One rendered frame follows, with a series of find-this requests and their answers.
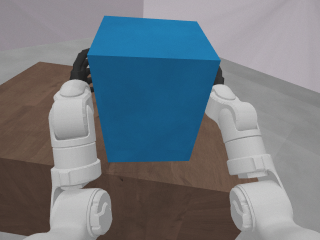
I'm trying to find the robot left hand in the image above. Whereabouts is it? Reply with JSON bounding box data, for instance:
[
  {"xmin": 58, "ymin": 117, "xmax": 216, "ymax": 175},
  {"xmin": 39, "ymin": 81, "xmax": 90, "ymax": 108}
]
[{"xmin": 69, "ymin": 48, "xmax": 94, "ymax": 93}]

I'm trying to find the pedestal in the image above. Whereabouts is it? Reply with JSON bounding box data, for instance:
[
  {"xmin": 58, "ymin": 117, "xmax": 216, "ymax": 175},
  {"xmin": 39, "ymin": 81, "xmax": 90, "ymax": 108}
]
[{"xmin": 0, "ymin": 61, "xmax": 259, "ymax": 240}]

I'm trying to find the robot right forearm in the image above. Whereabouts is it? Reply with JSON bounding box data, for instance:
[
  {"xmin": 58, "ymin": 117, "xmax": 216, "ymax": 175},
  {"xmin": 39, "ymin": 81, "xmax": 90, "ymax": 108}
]
[{"xmin": 205, "ymin": 84, "xmax": 293, "ymax": 218}]

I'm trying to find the robot left forearm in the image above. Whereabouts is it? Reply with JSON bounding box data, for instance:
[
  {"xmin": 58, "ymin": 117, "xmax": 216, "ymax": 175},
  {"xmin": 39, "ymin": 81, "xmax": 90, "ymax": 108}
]
[{"xmin": 48, "ymin": 79, "xmax": 102, "ymax": 227}]

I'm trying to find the robot left upper arm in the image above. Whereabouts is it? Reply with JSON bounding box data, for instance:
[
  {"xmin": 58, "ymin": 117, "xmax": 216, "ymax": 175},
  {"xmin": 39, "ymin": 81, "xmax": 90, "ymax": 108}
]
[{"xmin": 23, "ymin": 188, "xmax": 113, "ymax": 240}]

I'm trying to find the carton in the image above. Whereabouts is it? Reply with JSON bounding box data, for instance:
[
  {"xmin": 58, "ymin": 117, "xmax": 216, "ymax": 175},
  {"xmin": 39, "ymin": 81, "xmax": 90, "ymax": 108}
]
[{"xmin": 87, "ymin": 15, "xmax": 221, "ymax": 163}]

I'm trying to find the robot right hand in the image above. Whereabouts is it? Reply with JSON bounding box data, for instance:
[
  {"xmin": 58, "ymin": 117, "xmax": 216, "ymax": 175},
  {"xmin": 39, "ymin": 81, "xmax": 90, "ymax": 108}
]
[{"xmin": 213, "ymin": 66, "xmax": 224, "ymax": 86}]

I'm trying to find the robot right upper arm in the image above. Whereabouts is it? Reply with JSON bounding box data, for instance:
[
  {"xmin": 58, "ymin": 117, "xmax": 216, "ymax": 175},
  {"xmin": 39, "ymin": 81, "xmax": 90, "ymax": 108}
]
[{"xmin": 229, "ymin": 180, "xmax": 320, "ymax": 240}]

